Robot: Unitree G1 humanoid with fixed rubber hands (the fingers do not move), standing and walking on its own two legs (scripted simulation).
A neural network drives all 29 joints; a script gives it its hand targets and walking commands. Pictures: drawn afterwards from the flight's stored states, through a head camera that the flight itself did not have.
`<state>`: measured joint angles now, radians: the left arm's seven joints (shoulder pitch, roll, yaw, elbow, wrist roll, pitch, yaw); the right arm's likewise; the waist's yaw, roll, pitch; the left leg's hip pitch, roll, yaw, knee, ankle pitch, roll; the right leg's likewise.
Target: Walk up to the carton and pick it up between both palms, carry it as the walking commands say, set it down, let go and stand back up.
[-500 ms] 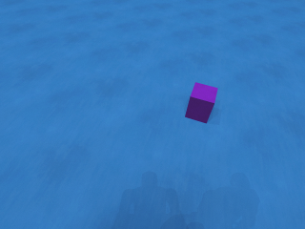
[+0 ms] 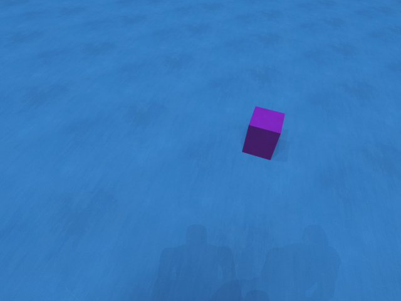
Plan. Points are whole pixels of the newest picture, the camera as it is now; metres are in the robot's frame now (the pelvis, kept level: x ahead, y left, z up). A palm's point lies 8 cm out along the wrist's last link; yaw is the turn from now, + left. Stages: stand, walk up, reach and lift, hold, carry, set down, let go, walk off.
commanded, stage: stand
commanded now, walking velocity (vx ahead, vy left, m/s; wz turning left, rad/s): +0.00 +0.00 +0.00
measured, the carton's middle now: (262, 133) +1.26 -0.48 -0.65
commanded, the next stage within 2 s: walk up in 0.24 s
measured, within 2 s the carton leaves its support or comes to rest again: neither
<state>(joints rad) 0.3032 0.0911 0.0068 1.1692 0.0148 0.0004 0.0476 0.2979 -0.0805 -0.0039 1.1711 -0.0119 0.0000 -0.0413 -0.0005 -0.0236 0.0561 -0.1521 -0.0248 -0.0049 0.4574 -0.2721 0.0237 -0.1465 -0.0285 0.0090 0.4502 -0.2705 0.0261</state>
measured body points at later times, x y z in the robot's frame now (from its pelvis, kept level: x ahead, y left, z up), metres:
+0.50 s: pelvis +0.00 +0.00 +0.00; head +0.01 +0.01 +0.45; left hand -0.03 +0.19 -0.17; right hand -0.03 -0.19 -0.16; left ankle -0.02 +0.11 -0.74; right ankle -0.02 -0.14 -0.74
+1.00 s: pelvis +0.15 -0.12 -0.01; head +0.16 -0.15 +0.43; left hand +0.23 +0.09 -0.16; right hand +0.11 -0.36 -0.18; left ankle +0.13 +0.01 -0.66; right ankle +0.12 -0.24 -0.74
